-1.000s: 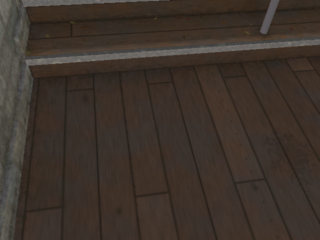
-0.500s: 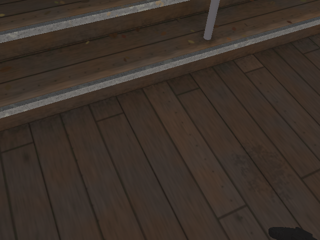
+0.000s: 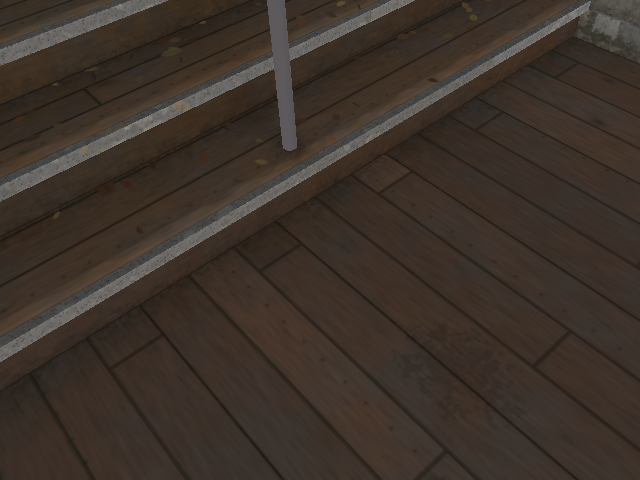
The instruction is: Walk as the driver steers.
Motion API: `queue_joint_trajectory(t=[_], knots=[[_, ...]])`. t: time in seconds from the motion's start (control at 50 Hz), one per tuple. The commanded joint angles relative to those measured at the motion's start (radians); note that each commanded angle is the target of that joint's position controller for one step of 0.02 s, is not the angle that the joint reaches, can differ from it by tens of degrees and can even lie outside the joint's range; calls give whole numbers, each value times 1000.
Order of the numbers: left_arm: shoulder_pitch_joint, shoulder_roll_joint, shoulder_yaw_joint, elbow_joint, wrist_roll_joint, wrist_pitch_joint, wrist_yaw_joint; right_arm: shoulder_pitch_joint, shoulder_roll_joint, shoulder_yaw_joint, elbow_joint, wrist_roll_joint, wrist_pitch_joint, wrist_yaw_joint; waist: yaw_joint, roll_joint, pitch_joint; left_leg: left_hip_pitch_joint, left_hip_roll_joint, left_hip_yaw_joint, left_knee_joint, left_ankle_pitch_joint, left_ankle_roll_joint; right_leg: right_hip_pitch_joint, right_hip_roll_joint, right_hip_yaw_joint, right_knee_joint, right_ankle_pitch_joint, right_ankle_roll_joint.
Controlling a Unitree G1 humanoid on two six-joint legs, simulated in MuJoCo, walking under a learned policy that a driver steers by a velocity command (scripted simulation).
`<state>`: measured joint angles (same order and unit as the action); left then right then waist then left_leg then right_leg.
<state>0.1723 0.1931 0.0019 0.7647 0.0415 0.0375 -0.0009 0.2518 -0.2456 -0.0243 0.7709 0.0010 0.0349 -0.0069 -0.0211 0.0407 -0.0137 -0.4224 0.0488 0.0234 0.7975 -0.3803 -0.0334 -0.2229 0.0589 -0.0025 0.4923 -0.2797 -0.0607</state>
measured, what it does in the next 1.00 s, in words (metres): walks ahead, turning left: left foot, then left foot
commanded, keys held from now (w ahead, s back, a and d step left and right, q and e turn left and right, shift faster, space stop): q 0.32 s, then w+q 0.34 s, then w+e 0.08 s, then no key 0.26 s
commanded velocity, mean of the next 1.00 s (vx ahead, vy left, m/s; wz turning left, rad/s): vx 0.18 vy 0.00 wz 0.30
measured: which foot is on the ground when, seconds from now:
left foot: up 0.00-0.06, down 0.08-0.26, up 0.28-0.60, down 0.62-1.00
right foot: down 0.00-0.64, up 0.66-1.00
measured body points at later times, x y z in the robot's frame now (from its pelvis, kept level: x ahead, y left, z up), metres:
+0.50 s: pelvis +0.04 +0.02 +0.00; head +0.05 +0.04 +0.45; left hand +0.00 +0.30 -0.14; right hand +0.25 -0.20 -0.10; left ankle +0.02 +0.13 -0.70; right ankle -0.02 -0.09 -0.74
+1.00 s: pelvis +0.23 +0.14 +0.00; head +0.25 +0.16 +0.45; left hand +0.27 +0.42 -0.13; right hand +0.31 -0.10 -0.13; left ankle +0.09 +0.17 -0.74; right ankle +0.42 +0.09 -0.69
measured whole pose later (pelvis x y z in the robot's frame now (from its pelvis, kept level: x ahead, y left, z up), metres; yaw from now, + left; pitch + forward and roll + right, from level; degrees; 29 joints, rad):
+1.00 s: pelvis +0.23 +0.14 +0.00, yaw +21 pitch +0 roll +0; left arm 0.13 0.25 0.03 0.83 0.04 -0.02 -0.02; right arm 0.38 -0.21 -0.01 0.92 0.00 -0.07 0.00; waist -0.02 -0.04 0.07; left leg 0.07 -0.07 -0.02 0.27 -0.33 0.08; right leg -0.60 -0.02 -0.06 0.71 -0.02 -0.04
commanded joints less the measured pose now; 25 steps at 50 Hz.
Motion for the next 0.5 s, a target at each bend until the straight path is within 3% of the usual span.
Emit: queue_joint_trajectory(t=[0.02, 0.06, 0.08, 0.1, 0.12, 0.16, 0.18, 0.22, 0.26, 0.28, 0.3, 0.32, 0.36, 0.4, 0.44, 0.5], knots=[[-23, 113, 32, -30, -6, -21, 5, 8, -41, -1, -20, 3, -9, 13, 14, -163, -27, 67, -15, 7, -132, 26, -5, 50, -222, 146, -137, 421, -119], [-34, 127, 39, -16, -14, -24, 8, 24, -31, 8, 4, 1, -19, 18, -6, -134, -27, 205, -28, 21, -340, 222, 3, 17, -203, 124, -100, 321, -84], [-27, 140, 47, -17, -15, -28, 6, 1, -74, 3, -3, -16, -34, 20, 5, -87, -39, 273, 12, -41, -382, 377, 9, -2, -176, 114, -71, 240, -51], [10, 165, 65, -14, -9, -27, 7, -5, -158, -15, -4, -27, -46, 23, 42, 3, -27, 271, 81, -139, -374, 561, 29, -9, -115, 76, 7, 187, -35], [52, 130, 59, -6, -17, -22, 7, -52, -184, -28, 0, -12, -44, 24, 85, 167, -22, 217, 106, -200, -370, 609, 86, -1, -69, 32, 2, 109, -24], [32, 145, 65, 17, -14, -20, 16, -71, -109, -16, -14, 0, -43, 27, 52, 153, -34, 184, 118, -254, -390, 574, 124, 29, -65, 12, 52, 67, -19], [34, 153, 70, 27, -23, -18, 17, -74, -106, -16, -14, 9, -37, 26, 47, 125, -43, 186, 106, -257, -380, 561, 135, 35, -74, 14, 58, 79, -22], [46, 166, 75, 36, -26, -10, 36, -76, -114, -20, -18, 15, -30, 12, 41, 29, -47, 133, 59, -223, -306, 501, 132, 56, -103, 50, 17, 82, -49], [71, 195, 85, 52, -21, -1, 44, -113, -85, -18, -40, 15, -24, 15, 45, -113, -20, -5, -55, -91, -164, 313, 84, 124, -202, 146, -94, 122, -101], [78, 215, 91, 57, -16, 4, 44, -115, -84, -18, -44, 10, -19, 18, 45, -176, 2, -66, -84, -32, -106, 176, 69, 146, -280, 187, -129, 195, -140], [77, 203, 85, 45, -16, 3, 38, -112, -97, -27, -43, 4, -13, 22, 52, -218, 0, -95, -86, -4, -8, -33, 68, 155, -347, 225, -143, 287, -186], [75, 183, 78, 36, -9, -6, 33, -105, -102, -36, -45, -12, -10, 26, 53, -205, 24, -117, -63, -9, 113, -141, 66, 123, -392, 220, -147, 419, -223], [111, 209, 81, 44, 8, -21, 26, -146, -94, -38, -69, -10, 1, 40, 54, -140, 37, -156, -6, -32, 163, -120, 79, 134, -406, 213, -214, 164, -220], [108, 237, 90, 35, 18, -31, 21, -198, -107, -38, -82, -7, 4, 53, 69, -140, 65, -175, 5, -48, 129, -55, 80, 159, -371, 202, -272, -128, -196], [146, 239, 94, 38, 14, -47, 15, -221, -118, -42, -94, -12, 3, 62, 90, -119, 109, -222, 10, -49, 104, -51, 83, 210, -388, 203, -308, -227, -189], [194, 255, 101, 48, 13, -74, 5, -287, -114, -40, -119, -15, -13, 66, 114, -96, 126, -196, 10, -21, -4, -28, 77, 255, -392, 132, -322, -171, -166]])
